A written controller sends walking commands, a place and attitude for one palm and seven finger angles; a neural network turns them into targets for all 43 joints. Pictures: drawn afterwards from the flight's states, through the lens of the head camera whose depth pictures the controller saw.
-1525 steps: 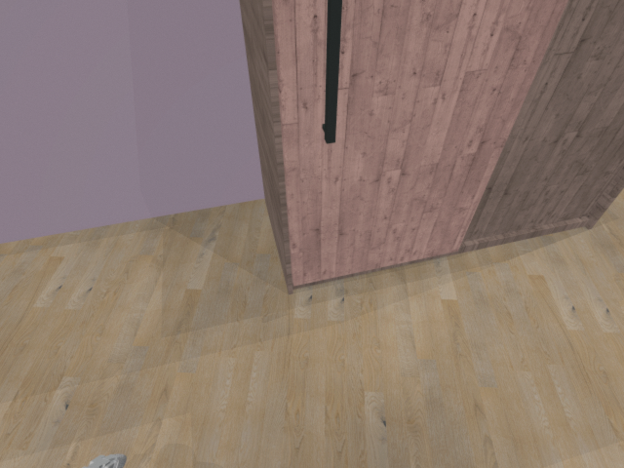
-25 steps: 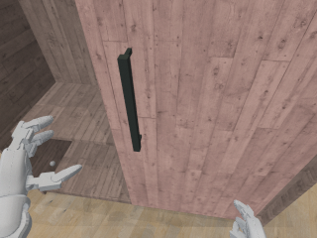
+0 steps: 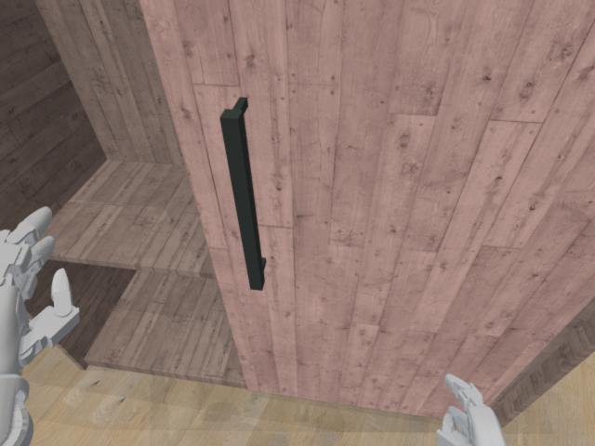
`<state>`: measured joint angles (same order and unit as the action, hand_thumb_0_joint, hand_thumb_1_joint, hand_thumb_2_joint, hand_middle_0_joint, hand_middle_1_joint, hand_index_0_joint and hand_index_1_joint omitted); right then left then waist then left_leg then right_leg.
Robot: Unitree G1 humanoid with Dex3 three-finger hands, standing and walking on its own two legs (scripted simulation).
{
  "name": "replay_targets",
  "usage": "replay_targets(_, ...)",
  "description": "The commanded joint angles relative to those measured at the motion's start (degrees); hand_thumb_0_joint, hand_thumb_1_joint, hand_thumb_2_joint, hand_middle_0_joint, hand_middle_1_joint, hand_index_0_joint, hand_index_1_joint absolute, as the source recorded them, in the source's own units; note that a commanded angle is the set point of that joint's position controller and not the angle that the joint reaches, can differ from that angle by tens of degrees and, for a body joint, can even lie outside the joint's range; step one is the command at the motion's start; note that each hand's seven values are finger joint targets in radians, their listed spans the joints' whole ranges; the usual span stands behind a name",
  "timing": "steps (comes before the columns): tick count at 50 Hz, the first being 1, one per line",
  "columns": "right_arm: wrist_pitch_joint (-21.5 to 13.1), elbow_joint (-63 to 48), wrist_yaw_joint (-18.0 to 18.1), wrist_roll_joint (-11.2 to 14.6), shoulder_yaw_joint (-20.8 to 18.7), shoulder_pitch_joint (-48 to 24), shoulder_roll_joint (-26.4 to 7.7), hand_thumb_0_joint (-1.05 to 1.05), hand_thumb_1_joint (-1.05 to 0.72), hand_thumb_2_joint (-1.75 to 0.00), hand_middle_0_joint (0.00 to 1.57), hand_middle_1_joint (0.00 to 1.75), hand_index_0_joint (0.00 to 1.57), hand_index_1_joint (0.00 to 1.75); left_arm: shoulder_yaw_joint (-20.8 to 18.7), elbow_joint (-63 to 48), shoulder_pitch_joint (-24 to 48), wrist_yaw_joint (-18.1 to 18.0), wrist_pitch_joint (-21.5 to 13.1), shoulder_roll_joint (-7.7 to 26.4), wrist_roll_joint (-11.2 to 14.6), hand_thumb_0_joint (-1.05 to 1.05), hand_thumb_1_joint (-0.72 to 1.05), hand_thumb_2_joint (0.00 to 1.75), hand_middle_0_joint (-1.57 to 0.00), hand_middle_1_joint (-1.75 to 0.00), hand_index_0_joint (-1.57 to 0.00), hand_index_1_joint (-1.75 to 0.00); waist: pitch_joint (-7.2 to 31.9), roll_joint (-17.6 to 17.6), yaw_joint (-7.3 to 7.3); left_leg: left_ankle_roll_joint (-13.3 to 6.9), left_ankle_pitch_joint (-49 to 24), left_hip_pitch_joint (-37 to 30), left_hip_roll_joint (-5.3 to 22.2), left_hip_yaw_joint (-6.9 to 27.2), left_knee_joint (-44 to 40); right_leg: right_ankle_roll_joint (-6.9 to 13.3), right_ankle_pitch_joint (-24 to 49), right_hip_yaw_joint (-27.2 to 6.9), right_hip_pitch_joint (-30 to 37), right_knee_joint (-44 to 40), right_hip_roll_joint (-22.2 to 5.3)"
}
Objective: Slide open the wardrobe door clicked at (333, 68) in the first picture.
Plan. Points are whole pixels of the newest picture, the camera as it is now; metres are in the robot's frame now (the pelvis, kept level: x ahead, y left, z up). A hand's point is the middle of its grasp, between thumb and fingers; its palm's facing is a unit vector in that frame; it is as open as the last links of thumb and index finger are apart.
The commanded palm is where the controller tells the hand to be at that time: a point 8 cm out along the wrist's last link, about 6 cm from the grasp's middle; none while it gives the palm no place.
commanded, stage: draw the hand back to the body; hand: left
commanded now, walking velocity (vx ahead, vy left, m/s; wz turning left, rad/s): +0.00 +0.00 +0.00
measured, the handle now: (250, 208) +0.42 +0.14 +0.11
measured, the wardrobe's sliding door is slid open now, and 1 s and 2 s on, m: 0.60 0.60 0.60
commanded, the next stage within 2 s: step back with the hand held close in 0.18 s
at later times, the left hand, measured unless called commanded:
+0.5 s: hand (74, 308) +0.19 +0.27 +0.16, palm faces +0.40 -0.81 -0.43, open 7.4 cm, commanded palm +0.13 +0.30 +0.17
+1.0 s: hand out of the picture +0.10 +0.29 +0.16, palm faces +0.45 -0.77 -0.44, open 7.4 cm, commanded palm +0.04 +0.33 +0.17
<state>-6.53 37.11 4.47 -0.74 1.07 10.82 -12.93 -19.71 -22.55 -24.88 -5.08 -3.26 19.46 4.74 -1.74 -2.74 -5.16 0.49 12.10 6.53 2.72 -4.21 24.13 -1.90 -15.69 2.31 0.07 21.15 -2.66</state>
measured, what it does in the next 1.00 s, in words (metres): shifts its weight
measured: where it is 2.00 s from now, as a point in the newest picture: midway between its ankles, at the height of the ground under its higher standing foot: outside the picture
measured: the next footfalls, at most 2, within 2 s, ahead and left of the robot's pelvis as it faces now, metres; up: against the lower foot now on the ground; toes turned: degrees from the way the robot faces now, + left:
right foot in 1.30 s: -0.08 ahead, -0.10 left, +0.00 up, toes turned +4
left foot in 1.48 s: -0.08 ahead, +0.15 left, +0.00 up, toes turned +1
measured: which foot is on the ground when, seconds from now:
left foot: down 0.00-1.00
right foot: down 0.00-1.00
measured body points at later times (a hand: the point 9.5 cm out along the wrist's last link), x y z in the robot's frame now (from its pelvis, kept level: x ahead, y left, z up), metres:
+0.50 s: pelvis -0.02 +0.01 +0.00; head -0.01 +0.00 +0.45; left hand +0.16 +0.31 +0.18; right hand +0.17 -0.23 -0.08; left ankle +0.02 +0.12 -0.74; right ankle -0.04 -0.14 -0.74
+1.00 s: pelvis -0.10 +0.03 -0.02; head -0.07 +0.04 +0.43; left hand +0.07 +0.33 +0.19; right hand +0.08 -0.20 -0.10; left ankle +0.01 +0.12 -0.74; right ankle -0.04 -0.14 -0.74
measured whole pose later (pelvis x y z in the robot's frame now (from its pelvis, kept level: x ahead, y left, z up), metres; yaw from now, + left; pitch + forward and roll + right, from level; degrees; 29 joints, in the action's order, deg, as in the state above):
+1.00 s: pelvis -0.10 +0.03 -0.02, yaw +1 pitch -1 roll -2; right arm -6.5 33.6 4.8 0.0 0.2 12.7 -11.8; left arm -24.9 -29.7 -28.3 -7.5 -13.6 22.1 2.3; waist -3.7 -1.0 -1.5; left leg -2.2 11.4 25.2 2.2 -3.2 34.2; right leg -2.4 -12.2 0.3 -18.5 31.3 -2.0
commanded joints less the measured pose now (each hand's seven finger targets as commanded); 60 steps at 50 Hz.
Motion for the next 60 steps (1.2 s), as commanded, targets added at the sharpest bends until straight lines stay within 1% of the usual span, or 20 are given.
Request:
replay_targets(1,-3.6,-9.33,0.84,-0.31,-2.0,-7.81,-5.95,0.0,-0.9,-0.9,0.2,0.3,0.2,0.3,-6.38,-12.78,5.87,-0.98,-4.24,10.95,-0.29,0.0,0.9,0.9,-0.2,-0.3,-0.2,-0.3,4.59,-0.73,0.17,-1.72,-10.88,-6.69,-1.46,1.11,-3.12,1.94,12.98,0.51,-6.69,-3.99,2.75)
replay_targets(3,-3.75,-9.15,0.8,-0.37,-1.99,-7.94,-5.85,0.0,-0.9,-0.9,0.2,0.3,0.2,0.3,-6.38,-13.14,5.88,-0.98,-4.34,10.96,-0.38,0.0,0.9,0.9,-0.2,-0.3,-0.2,-0.3,4.24,-1.85,0.22,-1.62,-10.63,-6.68,-1.53,0.91,-3.0,1.97,13.01,0.32,-6.99,-4.27,2.8)
replay_targets(10,-3.79,-8.95,0.9,-0.32,-2.09,-8.23,-5.95,0.0,-0.9,-0.9,0.2,0.3,0.2,0.3,-6.98,-11.06,4.95,-0.7,-4.38,11.06,-0.13,0.0,0.9,0.9,-0.2,-0.3,-0.2,-0.3,2.11,0.67,0.13,-1.67,-8.33,-6.03,-1.46,0.81,-3.72,1.76,10.46,0.31,-7.84,-5.92,3.08)
replay_targets(14,-3.84,-8.87,0.88,-0.36,-2.13,-8.23,-5.8,0.0,-0.9,-0.9,0.2,0.3,0.2,0.3,-6.28,-11.7,5.7,-0.63,-4.75,10.35,-0.2,0.0,0.9,0.9,-0.2,-0.3,-0.2,-0.3,3.1,-1.39,0.22,-1.68,-8.71,-6.42,-1.61,0.78,-3.68,1.84,10.81,0.2,-7.32,-5.42,2.88)
replay_targets(15,-3.87,-8.32,1.04,-0.33,-2.07,-8.26,-6.13,0.0,-0.9,-0.9,0.2,0.3,0.2,0.3,-6.76,-10.2,8.57,-0.82,-4.51,11.59,-0.34,0.0,0.9,0.9,-0.2,-0.3,-0.2,-0.3,2.31,-0.31,0.56,-1.74,-7.98,-6.33,-1.64,0.67,-3.89,1.72,10.03,0.23,-7.96,-6.09,2.94)
replay_targets(16,-2.4,-10.4,0.59,0.09,-1.69,-9.69,-6.91,0.0,-0.9,-0.9,0.2,0.3,0.2,0.3,-11.99,-15.74,16.47,-1.29,-7.02,17.89,-0.95,0.0,0.9,0.9,-0.2,-0.3,-0.2,-0.3,-2.78,0.86,2.86,-2.34,-3.59,-1.21,-0.74,0.01,-0.83,1.61,12.77,-3.76,-15.61,-9.21,0.23)
replay_targets(18,-0.67,-9.72,0.42,-0.24,-1.88,-8.84,-5.92,0.0,-0.9,-0.9,0.2,0.3,0.2,0.3,-7.56,-9.11,6.82,-0.67,-7.2,12.1,-1.19,0.0,0.9,0.9,-0.2,-0.3,-0.2,-0.3,-0.43,5.9,3.1,-2.38,-4.36,-0.58,-1.05,0.74,1.73,1.88,15.35,-4.0,-16.12,-8.2,-1.6)
replay_targets(19,-0.04,-10.45,0.29,-0.24,-2.25,-8.42,-6.13,0.0,-0.9,-0.9,0.2,0.3,0.2,0.3,-7.23,-10.65,5.56,-0.66,-7.56,11.76,-1.36,0.0,0.9,0.9,-0.2,-0.3,-0.2,-0.3,2.26,4.8,3.11,-2.37,-6.44,-0.81,-0.81,0.6,1.92,1.88,17.53,-3.45,-14.75,-6.55,-1.84)
replay_targets(21,0.77,-11.72,0.52,-0.12,-2.73,-7.83,-6.24,0.0,-0.9,-0.9,0.2,0.3,0.2,0.3,-8.43,-12.75,2.0,-0.94,-8.22,12.39,-1.28,0.0,0.9,0.9,-0.2,-0.3,-0.2,-0.3,7.14,0.49,3.09,-2.44,-12.64,-2.67,-0.12,0.08,1.52,1.45,22.15,-2.39,-12.79,-3.06,-1.56)
replay_targets(27,2.89,-14.64,0.68,0.56,-3.62,-7.06,-6.45,0.0,-0.9,-0.9,0.2,0.3,0.2,0.3,-11.52,-16.76,-3.38,-1.58,-8.88,14.5,-0.67,0.0,0.9,0.9,-0.2,-0.3,-0.2,-0.3,11.72,0.36,2.97,-2.44,-21.6,-1.25,1.76,0.96,0.89,0.53,23.0,-1.42,-11.19,2.2,0.41)
replay_targets(32,2.65,-15.51,0.92,0.91,-3.93,-6.22,-6.76,0.0,-0.9,-0.9,0.2,0.3,0.2,0.3,-12.44,-17.57,-4.55,-2.15,-9.88,14.79,-0.46,0.0,0.9,0.9,-0.2,-0.3,-0.2,-0.3,10.51,-1.21,3.2,-2.71,-14.3,3.53,2.94,2.23,-1.45,0.3,16.88,-1.3,-11.29,4.49,1.49)
replay_targets(40,-0.76,-15.12,1.1,1.14,-4.25,-5.41,-8.02,0.0,-0.9,-0.9,0.2,0.3,0.2,0.3,-13.65,-18.88,-2.6,-3.09,-12.64,14.55,-2.0,0.0,0.9,0.9,-0.2,-0.3,-0.2,-0.3,7.12,-5.29,3.56,-5.22,18.6,22.08,5.45,7.56,-7.7,0.48,5.27,-2.41,-5.65,10.03,3.1)
replay_targets(46,-3.29,-13.42,1.28,0.7,-4.06,-3.67,-7.13,0.0,-0.9,-0.9,0.2,0.3,0.2,0.3,-12.34,-19.14,-0.78,-3.64,-14.07,13.13,-2.47,0.0,0.9,0.9,-0.2,-0.3,-0.2,-0.3,5.27,-3.1,4.08,-4.04,22.67,21.5,3.8,7.14,-4.29,1.81,-5.5,-4.32,-12.82,6.13,1.93)
replay_targets(49,-3.96,-11.87,1.16,0.3,-3.94,-2.88,-6.42,0.0,-0.9,-0.9,0.2,0.3,0.2,0.3,-12.07,-19.06,0.07,-4.1,-14.6,13.8,-2.28,0.0,0.9,0.9,-0.2,-0.3,-0.2,-0.3,5.01,1.76,4.36,-2.23,17.22,13.57,0.7,5.42,2.3,3.76,-11.45,-8.38,-22.76,-0.49,-0.86)
replay_targets(50,-4.03,-11.22,1.37,-0.05,-4.04,-2.88,-6.58,0.0,-0.9,-0.9,0.2,0.3,0.2,0.3,-13.64,-19.46,0.34,-4.46,-14.71,16.01,-2.27,0.0,0.9,0.9,-0.2,-0.3,-0.2,-0.3,5.49,3.37,4.36,-1.86,14.57,10.4,-0.15,4.37,5.24,4.26,-11.42,-10.0,-25.58,-2.36,-2.14)
replay_targets(52,-4.11,-10.19,1.29,0.04,-3.58,-2.29,-6.01,0.0,-0.9,-0.9,0.2,0.3,0.2,0.3,-10.76,-18.49,2.64,-4.59,-14.83,13.62,-2.2,0.0,0.9,0.9,-0.2,-0.3,-0.2,-0.3,5.17,4.9,5.05,-1.06,11.47,6.46,-1.06,4.07,8.68,4.57,-10.49,-9.82,-30.09,-2.74,-3.73)
replay_targets(54,-4.25,-9.87,1.52,0.16,-3.57,-2.29,-6.5,0.0,-0.9,-0.9,0.2,0.3,0.2,0.3,-10.86,-17.08,4.07,-4.81,-14.96,13.95,-2.27,0.0,0.9,0.9,-0.2,-0.3,-0.2,-0.3,4.08,3.0,5.24,-1.39,14.94,7.53,-0.05,6.9,5.74,3.5,-14.42,-7.45,-31.21,-1.32,-1.93)
replay_targets(55,-4.46,-10.07,1.88,-0.02,-3.74,-3.21,-7.1,0.0,-0.9,-0.9,0.2,0.3,0.2,0.3,-12.02,-17.13,4.0,-4.97,-15.1,15.11,-2.34,0.0,0.9,0.9,-0.2,-0.3,-0.2,-0.3,3.64,-0.72,4.99,-2.11,17.32,10.14,1.41,9.15,1.06,2.75,-14.14,-6.32,-29.05,0.59,0.03)
replay_targets(58,-5.12,-11.21,1.83,0.31,-4.17,-4.8,-8.2,0.0,-0.9,-0.9,0.2,0.3,0.2,0.3,-12.98,-17.77,3.3,-4.47,-15.86,13.98,-3.09,0.0,0.9,0.9,-0.2,-0.3,-0.2,-0.3,6.65,-13.22,3.82,-6.52,33.75,29.15,11.15,21.1,-17.64,0.86,-5.96,-0.56,-7.48,23.3,7.99)
replay_targets(60,-4.84,-11.53,1.13,0.14,-4.95,-4.42,-7.54,0.0,-0.9,-0.9,0.2,0.3,0.2,0.3,-15.14,-16.75,-0.96,-4.11,-16.15,16.12,-2.54,0.0,0.9,0.9,-0.2,-0.3,-0.2,-0.3,9.17,-8.97,3.25,-7.59,25.66,26.39,11.98,19.83,-14.41,1.75,-5.98,-1.7,-7.51,24.23,7.8)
